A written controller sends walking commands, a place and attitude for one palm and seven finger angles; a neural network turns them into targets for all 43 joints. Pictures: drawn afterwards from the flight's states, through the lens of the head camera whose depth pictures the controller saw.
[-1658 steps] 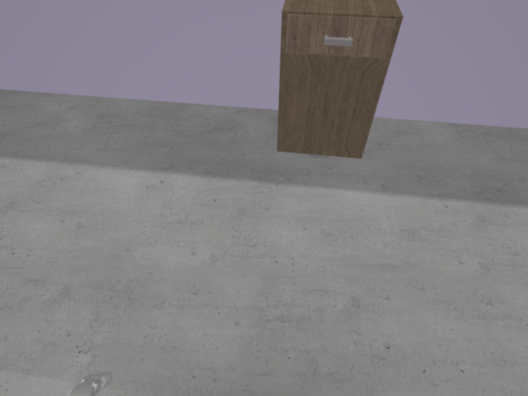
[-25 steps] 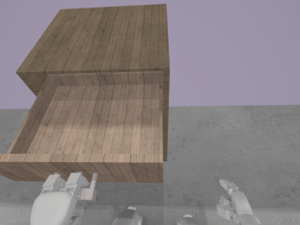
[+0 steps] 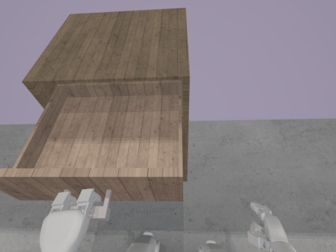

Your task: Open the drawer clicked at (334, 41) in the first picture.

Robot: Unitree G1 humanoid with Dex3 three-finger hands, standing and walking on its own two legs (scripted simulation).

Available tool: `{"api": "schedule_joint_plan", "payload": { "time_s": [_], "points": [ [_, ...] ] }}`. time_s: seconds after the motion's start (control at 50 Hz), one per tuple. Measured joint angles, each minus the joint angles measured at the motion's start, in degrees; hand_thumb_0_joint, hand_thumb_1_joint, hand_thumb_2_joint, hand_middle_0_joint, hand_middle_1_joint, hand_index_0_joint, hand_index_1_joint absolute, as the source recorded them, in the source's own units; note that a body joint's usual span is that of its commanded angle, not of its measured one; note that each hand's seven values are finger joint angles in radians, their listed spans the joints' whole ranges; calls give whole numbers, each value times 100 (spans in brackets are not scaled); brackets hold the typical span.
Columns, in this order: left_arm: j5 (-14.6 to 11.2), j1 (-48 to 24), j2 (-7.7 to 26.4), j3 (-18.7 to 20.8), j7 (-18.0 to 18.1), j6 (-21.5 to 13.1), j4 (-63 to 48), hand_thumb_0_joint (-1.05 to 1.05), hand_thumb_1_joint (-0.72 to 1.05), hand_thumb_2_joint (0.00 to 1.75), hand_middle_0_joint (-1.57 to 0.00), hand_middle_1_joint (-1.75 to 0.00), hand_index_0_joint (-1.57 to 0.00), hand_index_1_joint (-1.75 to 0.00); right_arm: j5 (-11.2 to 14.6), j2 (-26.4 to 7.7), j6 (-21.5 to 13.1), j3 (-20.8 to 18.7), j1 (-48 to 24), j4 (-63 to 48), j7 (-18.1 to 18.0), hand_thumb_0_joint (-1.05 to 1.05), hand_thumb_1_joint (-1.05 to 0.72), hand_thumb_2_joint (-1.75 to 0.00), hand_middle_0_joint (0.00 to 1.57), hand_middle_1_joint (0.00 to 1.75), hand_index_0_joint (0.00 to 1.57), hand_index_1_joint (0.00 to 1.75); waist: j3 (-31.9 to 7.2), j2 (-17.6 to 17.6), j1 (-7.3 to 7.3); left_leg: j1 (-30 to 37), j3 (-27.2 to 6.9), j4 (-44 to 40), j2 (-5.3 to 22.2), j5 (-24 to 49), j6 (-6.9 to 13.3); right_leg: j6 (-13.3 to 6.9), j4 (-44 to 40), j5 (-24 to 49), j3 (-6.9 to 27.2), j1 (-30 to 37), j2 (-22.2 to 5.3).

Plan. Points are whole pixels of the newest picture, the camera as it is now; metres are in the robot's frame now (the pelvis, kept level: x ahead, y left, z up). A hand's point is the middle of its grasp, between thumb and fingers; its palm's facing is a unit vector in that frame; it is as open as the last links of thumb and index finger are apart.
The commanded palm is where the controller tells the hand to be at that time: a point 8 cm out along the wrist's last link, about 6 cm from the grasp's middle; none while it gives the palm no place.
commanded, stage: lift the hand off the handle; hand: left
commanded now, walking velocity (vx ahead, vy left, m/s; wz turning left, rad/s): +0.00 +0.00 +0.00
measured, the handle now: (84, 203) +0.23 +0.22 +0.00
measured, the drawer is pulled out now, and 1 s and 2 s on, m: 0.30 0.30 0.30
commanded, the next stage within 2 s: none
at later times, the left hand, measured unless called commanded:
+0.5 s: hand (71, 223) +0.18 +0.23 +0.02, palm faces -0.02 -0.11 -0.99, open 13.7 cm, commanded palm +0.16 +0.23 +0.07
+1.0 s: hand (62, 218) +0.18 +0.23 +0.05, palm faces -0.01 -0.15 -0.99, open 13.5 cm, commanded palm +0.16 +0.23 +0.11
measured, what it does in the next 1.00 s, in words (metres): stands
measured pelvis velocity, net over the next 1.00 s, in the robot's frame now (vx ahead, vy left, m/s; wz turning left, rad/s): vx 0.03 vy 0.02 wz -0.02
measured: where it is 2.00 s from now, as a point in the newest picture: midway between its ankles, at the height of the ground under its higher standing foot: outside the picture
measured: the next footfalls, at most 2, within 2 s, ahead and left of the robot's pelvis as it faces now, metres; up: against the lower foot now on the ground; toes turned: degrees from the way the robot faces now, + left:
none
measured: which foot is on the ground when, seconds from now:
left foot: down 0.00-1.00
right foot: down 0.00-1.00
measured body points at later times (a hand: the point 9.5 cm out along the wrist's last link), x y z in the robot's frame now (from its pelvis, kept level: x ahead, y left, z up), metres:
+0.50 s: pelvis +0.01 +0.00 +0.03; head +0.05 -0.02 +0.47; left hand +0.17 +0.23 +0.07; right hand +0.21 -0.23 -0.07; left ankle +0.03 +0.14 -0.65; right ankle +0.01 -0.09 -0.65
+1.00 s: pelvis +0.03 +0.02 +0.04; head +0.06 -0.01 +0.48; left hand +0.18 +0.24 +0.10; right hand +0.24 -0.19 -0.05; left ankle +0.03 +0.14 -0.65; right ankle +0.01 -0.09 -0.65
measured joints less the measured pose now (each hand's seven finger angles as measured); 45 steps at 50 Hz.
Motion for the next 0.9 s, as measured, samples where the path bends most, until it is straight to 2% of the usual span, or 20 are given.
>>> {"api": "schedule_joint_plan", "payload": {
  "time_s": [0.28,0.4,0.56,0.72,0.9],
  "points": [
    [-201,-136,36,-152,-246,387,-4,0,-49,30,-37,-121,-33,-121,109,58,21,115,101,-3,-61,1,-91,-90,20,30,21,30,93,29,-80,489,-7,-423,8,156,1,0,-440,167,-3,494,14],
    [-295,-6,71,-129,-357,361,-117,0,-49,30,-36,-120,-35,-122,115,-9,5,87,142,-35,-54,1,-91,-90,20,30,21,30,132,15,-94,769,29,-678,23,218,13,16,-708,252,35,764,29],
    [-316,246,150,51,-363,315,-408,0,-49,30,-34,-120,-35,-122,96,-93,25,16,136,-89,42,1,-91,-90,20,30,20,30,163,19,-51,993,49,-835,19,222,31,47,-908,283,57,1005,27],
    [-425,340,134,-28,-596,337,-593,0,-49,30,-32,-120,-36,-122,107,-56,10,43,129,-138,82,1,-91,-90,20,30,20,30,198,29,19,1180,78,-991,-18,237,85,104,-1094,315,87,1205,-10],
    [-394,588,175,-87,-690,305,-998,0,-49,30,-31,-120,-37,-122,84,14,9,106,143,-243,213,1,-91,-90,20,30,20,30,211,46,82,1309,126,-1029,-33,183,141,158,-1188,303,136,1348,-25]
  ]
}}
